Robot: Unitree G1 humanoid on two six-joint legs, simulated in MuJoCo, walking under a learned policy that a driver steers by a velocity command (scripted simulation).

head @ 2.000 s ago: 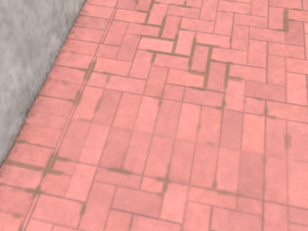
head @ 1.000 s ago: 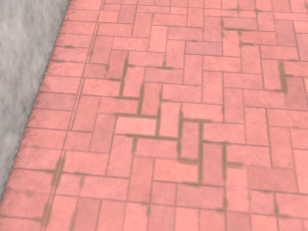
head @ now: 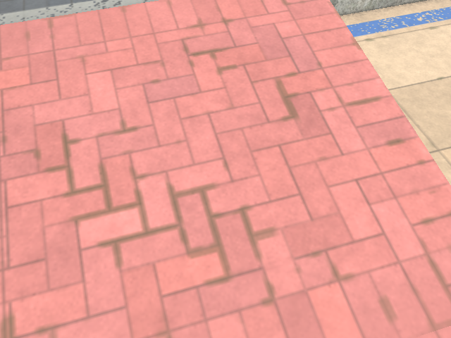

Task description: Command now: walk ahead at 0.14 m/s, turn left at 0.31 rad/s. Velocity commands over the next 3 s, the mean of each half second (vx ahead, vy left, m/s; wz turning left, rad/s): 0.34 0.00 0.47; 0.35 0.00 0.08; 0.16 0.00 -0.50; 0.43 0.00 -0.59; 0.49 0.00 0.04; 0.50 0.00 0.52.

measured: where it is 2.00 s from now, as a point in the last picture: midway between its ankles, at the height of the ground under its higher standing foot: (114, 247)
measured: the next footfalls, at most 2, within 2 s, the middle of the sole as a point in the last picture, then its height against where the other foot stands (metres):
left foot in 0.48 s outside the picture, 0.05 m higher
right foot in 1.00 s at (133, 301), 0.05 m higher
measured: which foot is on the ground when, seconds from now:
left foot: up 0.00-0.46, down 0.48-1.00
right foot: down 0.00-0.48, up 0.50-0.98, down 1.00-1.00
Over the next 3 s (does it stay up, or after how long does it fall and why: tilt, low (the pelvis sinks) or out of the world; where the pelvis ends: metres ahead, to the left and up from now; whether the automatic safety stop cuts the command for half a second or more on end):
stays up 1.32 0.18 0.21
